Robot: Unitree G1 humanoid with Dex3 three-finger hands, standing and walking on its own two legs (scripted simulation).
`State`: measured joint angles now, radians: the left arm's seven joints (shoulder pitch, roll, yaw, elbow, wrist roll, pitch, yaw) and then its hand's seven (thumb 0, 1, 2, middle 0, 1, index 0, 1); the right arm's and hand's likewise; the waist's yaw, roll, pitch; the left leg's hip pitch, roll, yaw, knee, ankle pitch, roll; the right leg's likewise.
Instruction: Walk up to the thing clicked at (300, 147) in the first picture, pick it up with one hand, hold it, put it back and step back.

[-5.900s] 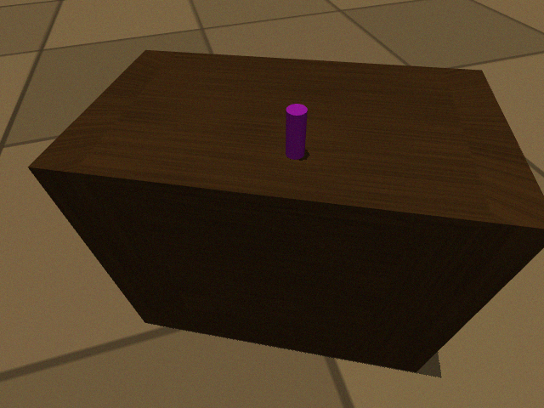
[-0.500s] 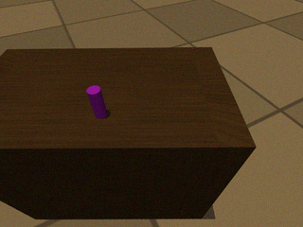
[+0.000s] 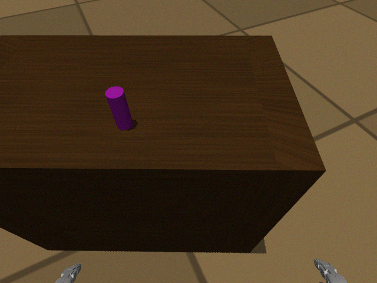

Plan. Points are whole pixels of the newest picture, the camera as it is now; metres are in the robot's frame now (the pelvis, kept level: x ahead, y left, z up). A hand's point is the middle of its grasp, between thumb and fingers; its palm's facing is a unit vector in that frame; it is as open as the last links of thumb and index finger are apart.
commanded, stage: rise first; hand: left
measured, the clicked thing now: (120, 109) +0.49 +0.18 +0.08
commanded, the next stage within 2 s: go down in 1.84 s
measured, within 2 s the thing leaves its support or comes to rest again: neither
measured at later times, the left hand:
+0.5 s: hand (71, 252) +0.20 +0.25 -0.01, palm faces +0.30 -0.88 -0.38, open 17.2 cm
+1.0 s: hand (45, 246) +0.19 +0.24 +0.10, palm faces +0.36 -0.82 -0.44, open 17.6 cm
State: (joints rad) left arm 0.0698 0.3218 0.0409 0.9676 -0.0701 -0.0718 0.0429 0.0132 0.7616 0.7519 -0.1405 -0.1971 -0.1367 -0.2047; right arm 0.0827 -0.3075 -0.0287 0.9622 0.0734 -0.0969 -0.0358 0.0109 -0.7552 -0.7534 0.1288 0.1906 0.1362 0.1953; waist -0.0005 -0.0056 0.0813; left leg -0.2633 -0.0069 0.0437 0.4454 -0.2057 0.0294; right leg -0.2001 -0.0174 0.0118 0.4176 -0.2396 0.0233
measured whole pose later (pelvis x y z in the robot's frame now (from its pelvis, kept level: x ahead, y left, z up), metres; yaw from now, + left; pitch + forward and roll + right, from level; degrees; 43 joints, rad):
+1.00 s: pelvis +0.01 -0.03 +0.00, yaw +2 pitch -3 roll +0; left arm 0.46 0.34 0.29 -0.15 -0.05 -0.19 0.02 -0.01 -0.55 0.00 -0.05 -0.04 -0.05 -0.05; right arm 0.21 -0.26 -0.14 0.68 0.02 -0.07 -0.06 -0.01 0.52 -0.01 0.05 0.04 0.06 0.05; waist 0.06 0.06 0.04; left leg -0.15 0.01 -0.01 0.39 -0.20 -0.01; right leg -0.09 0.00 -0.04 0.40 -0.27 -0.02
